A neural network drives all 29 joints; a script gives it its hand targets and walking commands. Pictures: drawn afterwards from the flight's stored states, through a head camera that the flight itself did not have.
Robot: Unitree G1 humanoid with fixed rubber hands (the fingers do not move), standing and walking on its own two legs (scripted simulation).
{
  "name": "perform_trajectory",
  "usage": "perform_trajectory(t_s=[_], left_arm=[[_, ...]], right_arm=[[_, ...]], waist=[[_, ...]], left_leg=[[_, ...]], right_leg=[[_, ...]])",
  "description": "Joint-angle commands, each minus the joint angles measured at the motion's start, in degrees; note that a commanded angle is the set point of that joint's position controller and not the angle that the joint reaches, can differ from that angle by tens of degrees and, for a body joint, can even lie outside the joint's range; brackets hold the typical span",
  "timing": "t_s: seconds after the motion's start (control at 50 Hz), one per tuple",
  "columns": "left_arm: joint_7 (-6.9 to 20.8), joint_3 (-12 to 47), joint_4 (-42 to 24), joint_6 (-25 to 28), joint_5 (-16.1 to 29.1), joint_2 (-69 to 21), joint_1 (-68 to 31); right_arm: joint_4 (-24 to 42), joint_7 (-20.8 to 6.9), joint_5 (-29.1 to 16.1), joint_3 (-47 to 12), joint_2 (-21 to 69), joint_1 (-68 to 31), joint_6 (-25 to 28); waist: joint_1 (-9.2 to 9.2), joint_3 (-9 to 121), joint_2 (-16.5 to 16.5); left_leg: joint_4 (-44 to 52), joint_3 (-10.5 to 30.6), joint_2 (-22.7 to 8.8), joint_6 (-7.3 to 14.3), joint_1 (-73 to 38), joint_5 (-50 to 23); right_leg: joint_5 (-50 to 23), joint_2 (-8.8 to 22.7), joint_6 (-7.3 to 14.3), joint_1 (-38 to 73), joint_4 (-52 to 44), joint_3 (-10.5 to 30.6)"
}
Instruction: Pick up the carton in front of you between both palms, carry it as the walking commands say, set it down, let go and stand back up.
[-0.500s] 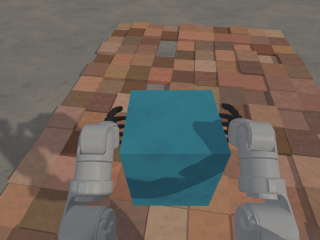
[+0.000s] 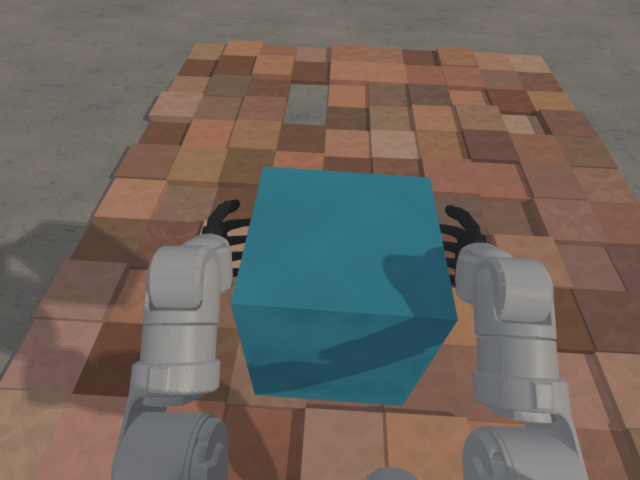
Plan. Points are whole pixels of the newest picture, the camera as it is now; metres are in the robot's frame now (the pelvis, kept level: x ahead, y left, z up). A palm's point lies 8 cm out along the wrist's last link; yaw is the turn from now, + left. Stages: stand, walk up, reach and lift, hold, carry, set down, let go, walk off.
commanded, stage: carry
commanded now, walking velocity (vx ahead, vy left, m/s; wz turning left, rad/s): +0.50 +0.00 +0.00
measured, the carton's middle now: (337, 293) +0.36 -0.02 +0.02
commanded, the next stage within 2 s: none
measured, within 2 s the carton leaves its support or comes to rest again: neither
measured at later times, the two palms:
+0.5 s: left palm (216, 103) +0.59 +0.15 +0.16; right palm (417, 88) +0.63 -0.15 +0.16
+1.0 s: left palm (229, 20) +0.91 +0.17 +0.15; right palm (382, 21) +0.90 -0.13 +0.15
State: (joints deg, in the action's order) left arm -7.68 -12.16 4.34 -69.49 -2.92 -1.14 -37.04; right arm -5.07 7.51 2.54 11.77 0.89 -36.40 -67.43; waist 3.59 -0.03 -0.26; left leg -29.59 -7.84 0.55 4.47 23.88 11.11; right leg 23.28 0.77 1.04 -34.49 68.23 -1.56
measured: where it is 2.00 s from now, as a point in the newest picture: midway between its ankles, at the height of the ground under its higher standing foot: (315, 213)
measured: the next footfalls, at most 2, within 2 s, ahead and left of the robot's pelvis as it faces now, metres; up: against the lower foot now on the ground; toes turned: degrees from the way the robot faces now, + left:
right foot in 0.26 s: +0.32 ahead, -0.13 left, +0.02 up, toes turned -6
left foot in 0.66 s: +0.55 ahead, +0.13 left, +0.02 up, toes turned +11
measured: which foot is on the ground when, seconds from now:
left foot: down 0.00-0.28, up 0.30-0.64, down 0.66-1.00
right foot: up 0.00-0.24, down 0.26-0.68, up 0.70-1.00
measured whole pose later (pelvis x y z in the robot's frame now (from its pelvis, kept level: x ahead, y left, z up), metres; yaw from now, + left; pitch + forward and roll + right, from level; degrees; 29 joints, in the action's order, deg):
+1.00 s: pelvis +0.57 +0.03 +0.02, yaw +1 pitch +4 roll +1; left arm -5.9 -9.0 -1.8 -70.7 -5.1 -1.6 -29.6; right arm 0.6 6.5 4.0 9.4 2.2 -29.4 -68.3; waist 2.9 6.3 1.7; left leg -21.3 -10.8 -0.4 2.0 9.1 16.8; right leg 5.2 5.3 0.0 -35.1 37.3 -3.5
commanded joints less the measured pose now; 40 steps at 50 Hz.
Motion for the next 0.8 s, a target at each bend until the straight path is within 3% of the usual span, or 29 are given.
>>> perform_trajectory(t_s=[0.0, 0.08, 0.18, 0.22, 0.24, 0.26, 0.28, 0.3, 0.32, 0.34, 0.36, 0.4, 0.44, 0.5, 0.58, 0.62, 0.64, 0.66, 0.68, 0.7, 0.74, 0.78], left_arm=[[10.7, 36.5, -7.6, 2.7, 20.6, -59.4, -40.9], [9.5, 36.3, -9.4, 1.4, 19.7, -56.1, -42.5], [9.6, 35.0, -9.9, -2.3, 19.9, -53.1, -41.5], [10.2, 34.5, -9.7, -4.2, 20.4, -53.1, -40.6], [10.7, 34.2, -9.4, -5.0, 20.6, -53.3, -39.4], [11.1, 33.5, -9.5, -5.6, 20.3, -52.2, -38.0], [11.3, 32.4, -8.9, -5.8, 19.6, -51.7, -37.8], [11.6, 32.4, -10.0, -6.4, 20.0, -53.2, -36.4], [12.0, 33.0, -12.2, -6.7, 20.6, -54.9, -36.7], [12.3, 33.9, -15.1, -7.0, 21.4, -57.1, -38.4], [12.7, 34.6, -17.8, -7.1, 22.1, -58.8, -38.9], [13.6, 35.8, -21.4, -7.1, 22.6, -60.3, -36.9], [14.6, 36.9, -22.0, -6.8, 22.0, -60.7, -31.4], [16.1, 39.7, -21.4, -5.6, 21.3, -61.1, -23.2], [17.2, 44.0, -22.7, -3.4, 20.8, -60.6, -17.3], [17.3, 45.7, -22.5, -2.6, 21.0, -60.4, -15.3], [17.3, 45.8, -22.2, -2.4, 20.8, -58.9, -14.2], [17.1, 46.4, -22.7, -2.8, 21.2, -58.5, -14.8], [17.1, 46.6, -23.0, -3.1, 21.8, -57.6, -16.0], [17.1, 46.9, -22.9, -2.9, 22.4, -57.8, -17.1], [16.8, 47.2, -22.1, -2.1, 23.2, -58.5, -19.1], [16.2, 47.1, -20.5, -1.1, 23.0, -58.6, -19.8]], right_arm=[[10.2, -15.0, -29.1, -40.0, 63.8, -47.2, 0.6], [10.2, -15.0, -29.5, -39.0, 60.4, -47.3, -0.9], [9.1, -14.5, -27.3, -35.3, 56.4, -43.8, -4.8], [8.1, -14.3, -25.4, -33.6, 55.4, -41.0, -6.6], [7.8, -14.1, -24.5, -33.2, 54.9, -39.5, -7.4], [8.0, -14.2, -24.3, -32.9, 55.1, -39.9, -8.2], [8.8, -14.3, -24.0, -32.3, 55.9, -41.2, -9.2], [8.8, -14.3, -23.4, -32.1, 56.5, -41.2, -9.9], [9.3, -14.4, -22.9, -31.7, 57.4, -40.2, -10.2], [9.9, -14.2, -21.8, -31.6, 58.3, -39.0, -10.4], [10.8, -14.0, -20.6, -31.2, 59.1, -36.5, -10.5], [12.7, -13.5, -18.1, -31.7, 60.0, -31.7, -10.1], [13.9, -13.0, -15.8, -33.1, 60.7, -26.4, -9.2], [16.0, -13.0, -13.9, -36.3, 61.4, -19.1, -7.5], [20.1, -14.4, -15.4, -41.3, 61.1, -14.7, -5.7], [20.9, -15.4, -16.8, -42.7, 59.8, -12.6, -5.1], [20.9, -15.8, -17.3, -42.9, 58.5, -11.4, -5.1], [20.5, -16.1, -16.7, -42.3, 55.9, -11.1, -4.9], [18.8, -16.2, -16.9, -42.3, 56.3, -10.7, -4.4], [19.7, -16.3, -17.9, -42.6, 56.5, -11.0, -4.1], [20.7, -16.4, -19.4, -43.6, 57.4, -13.8, -3.5], [20.8, -16.5, -21.0, -44.6, 57.4, -16.7, -2.8]], waist=[[-0.24, 30.6, -5.3], [0.75, 27.9, -6.0], [-0.34, 24.2, -8.5], [-1.92, 25.6, -7.7], [-3.57, 28.8, -6.0], [-6.34, 32.8, 1.6], [-7.63, 33.5, 17.8], [-7.33, 32.8, 16.7], [-7.42, 30.7, 11.7], [-7.01, 28.1, 4.5], [-6.6, 26.8, 3.5], [-5.9, 26.3, 6.4], [-5.71, 26.5, 9.1], [-5.47, 23.8, 10.2], [-5.16, 20.8, 9.5], [-3.9, 23.1, 5.6], [-3.08, 25.6, 1.8], [-2.32, 29.4, -11.5], [-1.75, 27.9, -18.9], [-1.88, 26.0, -15.6], [-1.9, 24.3, -6.5], [-2.28, 24.8, -6.0]], left_leg=[[9.4, 20.7, -16.4, 8.9, -28.8, -12.6], [10.2, 17.6, -15.7, 9.3, -30.7, -16.3], [8.3, 8.8, -12.6, 3.9, -28.3, -27.0], [0.9, 3.9, -10.5, 0.4, -24.8, -33.6], [-6.0, 2.0, -9.2, -2.4, -17.7, -30.8], [-18.4, 0.5, -5.7, -5.5, -3.1, -17.8], [-32.6, 1.7, 2.1, -7.2, 14.1, 11.9], [-42.1, 7.4, 0.9, -5.2, 19.7, 19.3], [-43.8, 9.7, -1.2, -3.7, 21.8, 17.0], [-38.7, 10.1, -3.1, -3.4, 22.3, 13.6], [-33.3, 9.9, -4.4, -3.8, 20.4, 10.8], [-24.4, 8.0, -4.2, -4.8, 15.3, 8.9], [-18.3, 6.1, -3.5, -5.6, 13.6, 6.8], [-6.7, 3.7, -3.9, -6.3, 10.8, 0.1], [7.3, -1.6, -1.8, -6.1, -1.2, -10.2], [7.5, -4.4, -1.7, -4.7, -15.8, -9.4], [6.6, 0.9, -6.1, -3.9, -25.0, -4.5], [8.3, 21.7, -18.9, 2.0, -36.3, 2.3], [11.7, 34.4, -23.2, 7.5, -41.0, 5.3], [12.3, 33.8, -23.7, 7.8, -38.2, 4.0], [12.8, 26.5, -21.8, 6.4, -31.8, -2.7], [14.6, 18.8, -19.4, 4.7, -27.4, -6.0]], right_leg=[[-1.1, 2.0, -0.5, -7.3, -5.8, 0.2], [-6.7, 2.6, -1.1, -10.4, -14.4, -1.4], [-12.7, -1.1, -0.4, 0.7, -32.2, -7.1], [-16.7, -3.1, 1.0, 14.0, -42.2, -10.6], [-17.7, -0.7, 2.6, 27.5, -43.6, -7.6], [-15.0, 9.4, 6.4, 42.8, -43.8, 7.9], [-26.0, 20.2, 13.8, 53.4, -46.6, 28.2], [-29.2, 20.9, 15.9, 54.0, -45.9, 29.2], [-31.0, 20.1, 15.0, 51.1, -45.6, 26.0], [-30.1, 18.8, 12.0, 48.6, -46.6, 21.4], [-28.9, 17.9, 9.8, 45.7, -48.2, 18.7], [-27.6, 15.8, 7.3, 42.1, -50.6, 13.0], [-26.4, 14.4, 7.6, 41.7, -51.6, 9.2], [-23.7, 13.2, 7.2, 39.7, -53.0, 4.4], [-23.0, 10.8, 3.4, 34.5, -50.9, -1.6], [-21.4, 8.1, 1.0, 27.5, -40.9, -6.3], [-14.6, 6.7, -0.7, 21.6, -32.7, -7.4], [-2.5, 1.8, -3.4, 8.1, -17.7, -7.8], [8.0, -1.4, -2.9, -5.5, -8.8, -4.3], [8.4, 1.5, -1.2, -9.1, -4.2, 0.1], [2.9, 5.0, -0.4, -8.2, -6.4, 1.7], [-4.8, 6.0, -0.8, -3.9, -11.2, 1.5]])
